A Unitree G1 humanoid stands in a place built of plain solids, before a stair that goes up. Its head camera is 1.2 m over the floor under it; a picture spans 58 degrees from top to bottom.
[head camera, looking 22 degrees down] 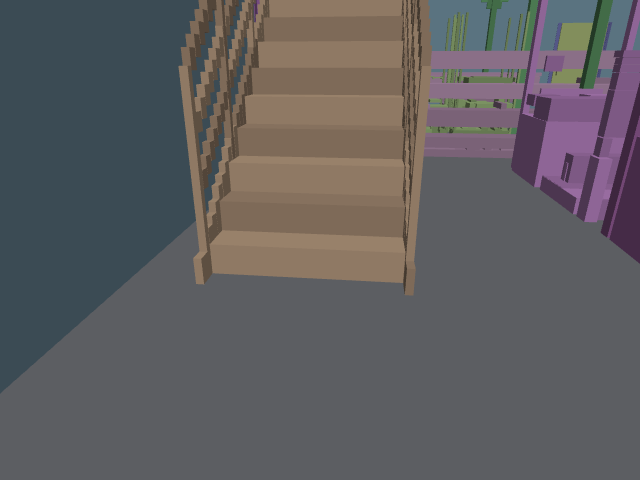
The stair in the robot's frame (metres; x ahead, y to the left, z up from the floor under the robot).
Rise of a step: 0.20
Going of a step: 0.24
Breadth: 1.27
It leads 6 degrees to the right of straight ahead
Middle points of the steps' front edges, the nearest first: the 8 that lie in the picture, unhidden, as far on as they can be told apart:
2.35 0.09 0.20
2.59 0.06 0.39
2.83 0.03 0.59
3.08 0.01 0.79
3.32 -0.02 0.98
3.56 -0.05 1.18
3.80 -0.07 1.38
4.04 -0.10 1.58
